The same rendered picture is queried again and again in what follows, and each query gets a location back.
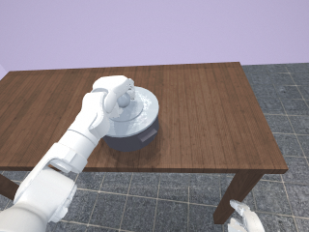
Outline left robot hand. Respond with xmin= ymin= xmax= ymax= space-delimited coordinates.
xmin=93 ymin=75 xmax=136 ymax=118

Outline lid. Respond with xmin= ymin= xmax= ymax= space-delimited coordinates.
xmin=106 ymin=86 xmax=159 ymax=138

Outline knob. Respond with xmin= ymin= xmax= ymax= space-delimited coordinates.
xmin=117 ymin=92 xmax=131 ymax=108

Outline robot left forearm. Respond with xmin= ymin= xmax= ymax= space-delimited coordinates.
xmin=13 ymin=86 xmax=117 ymax=204

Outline pot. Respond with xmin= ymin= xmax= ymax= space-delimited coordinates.
xmin=103 ymin=115 xmax=159 ymax=152

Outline right robot hand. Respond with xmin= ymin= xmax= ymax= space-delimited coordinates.
xmin=227 ymin=199 xmax=266 ymax=232

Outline robot left upper arm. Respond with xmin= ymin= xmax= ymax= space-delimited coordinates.
xmin=0 ymin=165 xmax=77 ymax=232

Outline table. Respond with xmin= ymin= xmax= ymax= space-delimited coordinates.
xmin=0 ymin=62 xmax=289 ymax=225

